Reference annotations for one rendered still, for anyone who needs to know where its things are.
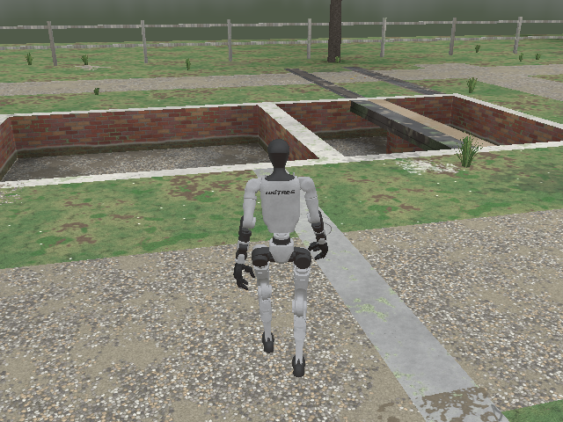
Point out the robot left upper arm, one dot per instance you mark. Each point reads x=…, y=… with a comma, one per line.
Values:
x=252, y=187

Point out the left robot foot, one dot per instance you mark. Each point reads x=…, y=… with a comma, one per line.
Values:
x=269, y=345

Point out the robot right forearm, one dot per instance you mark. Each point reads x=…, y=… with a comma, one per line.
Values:
x=319, y=230

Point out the right robot thigh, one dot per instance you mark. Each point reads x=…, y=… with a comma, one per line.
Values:
x=302, y=268

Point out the robot left forearm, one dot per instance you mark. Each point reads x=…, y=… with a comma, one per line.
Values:
x=243, y=243

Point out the robot right upper arm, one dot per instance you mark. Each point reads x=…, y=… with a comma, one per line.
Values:
x=311, y=198

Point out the robot right hand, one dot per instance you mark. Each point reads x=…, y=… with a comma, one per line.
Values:
x=315, y=246

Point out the robot left hand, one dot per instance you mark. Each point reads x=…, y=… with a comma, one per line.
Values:
x=238, y=275

